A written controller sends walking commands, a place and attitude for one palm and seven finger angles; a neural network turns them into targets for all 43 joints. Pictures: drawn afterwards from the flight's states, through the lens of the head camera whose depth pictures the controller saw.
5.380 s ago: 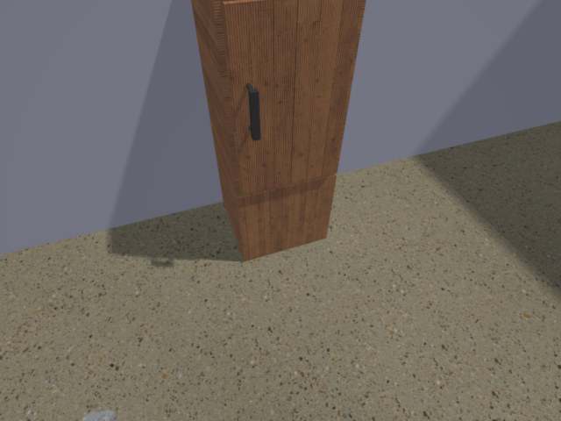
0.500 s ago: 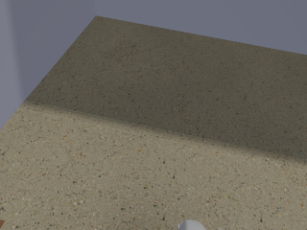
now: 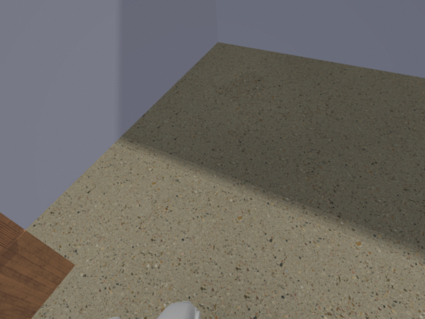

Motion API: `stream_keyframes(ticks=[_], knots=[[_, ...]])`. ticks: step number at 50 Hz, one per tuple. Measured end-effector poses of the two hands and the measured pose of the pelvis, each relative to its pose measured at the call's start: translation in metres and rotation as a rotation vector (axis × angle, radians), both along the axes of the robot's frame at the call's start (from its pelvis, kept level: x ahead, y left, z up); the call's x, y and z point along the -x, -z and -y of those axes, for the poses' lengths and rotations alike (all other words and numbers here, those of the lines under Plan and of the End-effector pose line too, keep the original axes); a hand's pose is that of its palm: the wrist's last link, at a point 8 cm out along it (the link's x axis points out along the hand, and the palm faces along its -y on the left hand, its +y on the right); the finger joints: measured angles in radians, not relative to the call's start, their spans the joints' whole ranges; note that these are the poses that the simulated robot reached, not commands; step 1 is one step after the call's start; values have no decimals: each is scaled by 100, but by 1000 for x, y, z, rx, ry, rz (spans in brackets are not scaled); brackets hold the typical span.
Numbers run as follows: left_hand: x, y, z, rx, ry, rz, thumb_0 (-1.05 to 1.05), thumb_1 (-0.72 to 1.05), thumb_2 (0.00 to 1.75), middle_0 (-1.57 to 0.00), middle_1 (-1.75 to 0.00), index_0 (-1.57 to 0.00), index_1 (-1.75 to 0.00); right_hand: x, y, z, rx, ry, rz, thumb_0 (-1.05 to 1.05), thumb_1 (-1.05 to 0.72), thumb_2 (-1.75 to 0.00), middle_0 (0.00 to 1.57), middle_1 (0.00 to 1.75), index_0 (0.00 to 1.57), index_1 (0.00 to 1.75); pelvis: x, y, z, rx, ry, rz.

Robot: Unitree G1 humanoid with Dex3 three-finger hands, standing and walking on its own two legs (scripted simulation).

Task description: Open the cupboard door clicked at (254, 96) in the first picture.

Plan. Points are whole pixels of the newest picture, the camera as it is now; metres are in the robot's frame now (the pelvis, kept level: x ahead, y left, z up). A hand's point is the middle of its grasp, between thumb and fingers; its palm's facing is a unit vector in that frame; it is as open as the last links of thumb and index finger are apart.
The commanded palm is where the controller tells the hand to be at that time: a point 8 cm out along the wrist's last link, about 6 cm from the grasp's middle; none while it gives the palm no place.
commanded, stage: turn to face it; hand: left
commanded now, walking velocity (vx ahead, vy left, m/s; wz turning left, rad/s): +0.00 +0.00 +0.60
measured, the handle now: out of the picture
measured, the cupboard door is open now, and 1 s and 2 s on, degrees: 0 0 0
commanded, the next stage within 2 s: take the last steps up to it in 1.74 s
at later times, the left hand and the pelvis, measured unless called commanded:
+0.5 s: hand out of the picture -0.03 +0.27 -0.18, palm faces +0.36 -0.89 -0.26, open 7.4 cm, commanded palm none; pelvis +0.00 +0.04 -0.01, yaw +18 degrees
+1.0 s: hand out of the picture +0.00 +0.22 -0.14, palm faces +0.57 -0.77 -0.29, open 7.4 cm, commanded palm none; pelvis +0.04 +0.01 +0.00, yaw +37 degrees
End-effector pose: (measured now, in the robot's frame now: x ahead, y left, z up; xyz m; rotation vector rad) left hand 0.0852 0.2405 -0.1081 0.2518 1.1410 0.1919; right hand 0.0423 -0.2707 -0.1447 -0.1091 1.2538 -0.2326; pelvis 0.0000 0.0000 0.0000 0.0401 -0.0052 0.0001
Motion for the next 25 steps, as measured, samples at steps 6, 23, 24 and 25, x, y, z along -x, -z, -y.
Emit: stream_keyframes(ticks=[6,23,24,25], knots=[[40,3,2,11,-94,-39,0,90,90,-21,-30,-20,-30,-23,-1,3,3,-107,-33,1,-91,-89,20,30,19,30,2,-2,6,-14,-93,5],[151,47,-63,70,-405,-210,1,91,90,-20,-30,-20,-30,-146,-23,-104,62,-460,139,0,-91,-89,20,30,20,30,2,13,-40,43,-298,-14],[147,44,-66,70,-412,-193,1,91,90,-20,-30,-20,-30,-146,-25,-107,64,-467,137,0,-90,-89,20,30,20,30,2,11,-41,48,-310,-13],[142,41,-68,69,-416,-173,1,91,90,-20,-30,-20,-30,-146,-26,-109,64,-474,133,0,-90,-89,20,30,20,30,1,8,-42,53,-321,-11]])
